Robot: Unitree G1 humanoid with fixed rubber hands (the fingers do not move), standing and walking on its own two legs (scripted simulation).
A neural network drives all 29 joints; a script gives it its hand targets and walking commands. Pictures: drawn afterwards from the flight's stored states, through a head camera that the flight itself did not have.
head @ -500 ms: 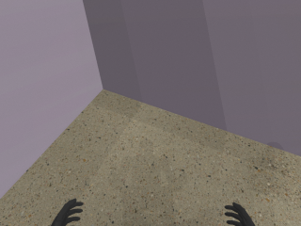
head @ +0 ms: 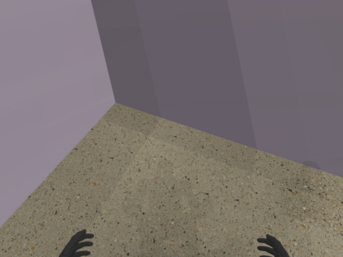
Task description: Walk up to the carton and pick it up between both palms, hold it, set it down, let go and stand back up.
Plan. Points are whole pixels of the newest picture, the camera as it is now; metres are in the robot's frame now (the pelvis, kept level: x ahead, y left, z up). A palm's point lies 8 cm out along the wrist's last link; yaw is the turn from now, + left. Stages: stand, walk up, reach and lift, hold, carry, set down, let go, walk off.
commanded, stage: walk up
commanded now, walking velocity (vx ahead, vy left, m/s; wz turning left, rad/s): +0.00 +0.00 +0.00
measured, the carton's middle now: out of the picture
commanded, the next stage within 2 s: none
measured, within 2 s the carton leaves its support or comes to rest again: neither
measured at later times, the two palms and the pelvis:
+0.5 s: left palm out of the picture +0.05 +0.19 -0.08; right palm out of the picture +0.12 -0.36 -0.10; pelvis -0.06 -0.10 -0.01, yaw +10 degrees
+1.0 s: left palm out of the picture -0.20 +0.19 -0.12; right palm out of the picture -0.02 -0.36 -0.08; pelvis -0.20 -0.13 -0.01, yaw +27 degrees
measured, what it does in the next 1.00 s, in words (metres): walks backwards, turning left: right foot, then left foot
